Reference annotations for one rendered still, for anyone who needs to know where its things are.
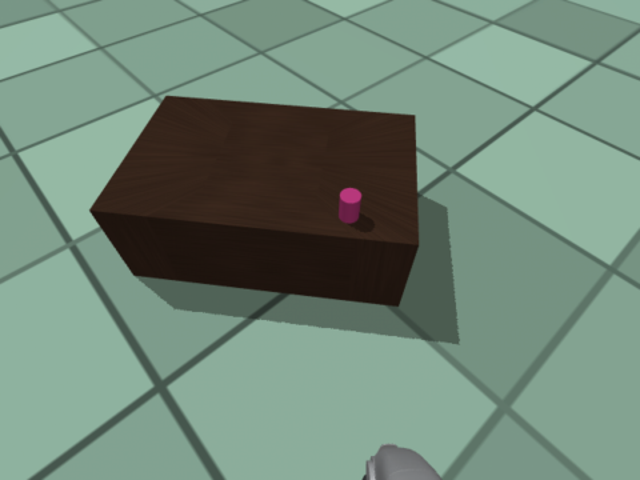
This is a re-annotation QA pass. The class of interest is can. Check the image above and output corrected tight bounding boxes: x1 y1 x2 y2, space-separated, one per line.
339 188 361 223

